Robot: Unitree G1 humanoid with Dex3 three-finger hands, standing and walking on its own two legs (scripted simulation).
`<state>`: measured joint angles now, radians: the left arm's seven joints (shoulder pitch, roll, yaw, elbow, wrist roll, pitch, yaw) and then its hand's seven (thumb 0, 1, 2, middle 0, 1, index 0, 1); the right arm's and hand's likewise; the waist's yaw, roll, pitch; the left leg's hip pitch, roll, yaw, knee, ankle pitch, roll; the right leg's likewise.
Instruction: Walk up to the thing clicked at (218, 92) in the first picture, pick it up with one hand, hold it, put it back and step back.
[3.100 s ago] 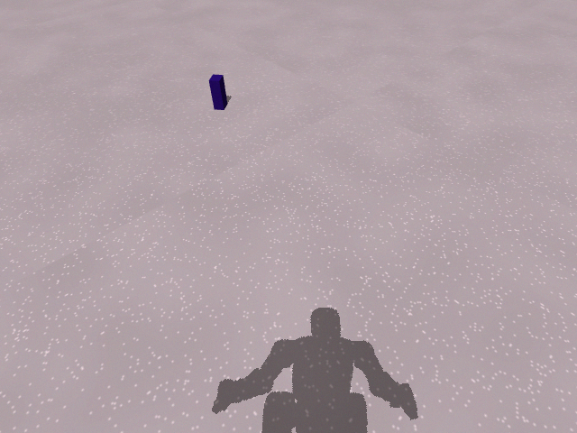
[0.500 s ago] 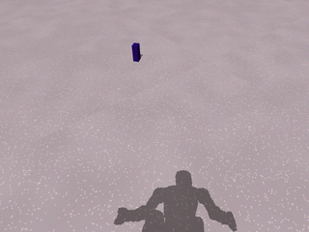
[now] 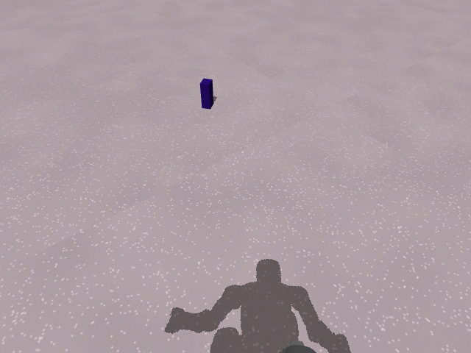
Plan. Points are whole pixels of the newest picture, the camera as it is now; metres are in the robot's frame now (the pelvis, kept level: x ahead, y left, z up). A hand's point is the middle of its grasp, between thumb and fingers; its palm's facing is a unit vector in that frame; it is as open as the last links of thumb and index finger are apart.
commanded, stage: walk up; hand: left
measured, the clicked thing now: (207, 94) +2.04 +0.21 -0.67
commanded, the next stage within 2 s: none
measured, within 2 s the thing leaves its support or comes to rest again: neither
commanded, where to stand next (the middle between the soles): +1.70 -0.02 m, yaw +2 degrees
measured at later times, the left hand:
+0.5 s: hand (133, 265) +0.36 +0.24 -0.14, palm faces +0.04 -0.94 -0.35, open 7.4 cm
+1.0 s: hand (166, 149) +0.76 +0.23 -0.14, palm faces -0.08 -0.93 -0.37, open 7.4 cm
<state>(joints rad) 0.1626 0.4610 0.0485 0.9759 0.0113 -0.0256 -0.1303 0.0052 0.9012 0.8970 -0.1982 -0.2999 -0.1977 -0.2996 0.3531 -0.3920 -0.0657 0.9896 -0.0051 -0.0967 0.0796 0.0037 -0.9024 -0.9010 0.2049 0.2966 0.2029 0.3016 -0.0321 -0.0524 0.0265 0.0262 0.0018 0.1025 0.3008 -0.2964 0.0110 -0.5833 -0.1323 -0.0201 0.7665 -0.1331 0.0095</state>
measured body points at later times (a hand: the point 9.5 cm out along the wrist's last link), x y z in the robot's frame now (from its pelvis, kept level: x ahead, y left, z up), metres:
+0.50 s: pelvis +0.33 -0.04 +0.00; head +0.35 -0.03 +0.45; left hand +0.36 +0.29 -0.11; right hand +0.48 -0.35 -0.10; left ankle +0.48 +0.13 -0.71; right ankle +0.27 -0.16 -0.74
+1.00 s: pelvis +0.65 -0.04 -0.02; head +0.66 -0.05 +0.43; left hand +0.77 +0.28 -0.11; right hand +0.66 -0.37 -0.14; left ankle +0.53 +0.11 -0.74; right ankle +0.79 -0.16 -0.73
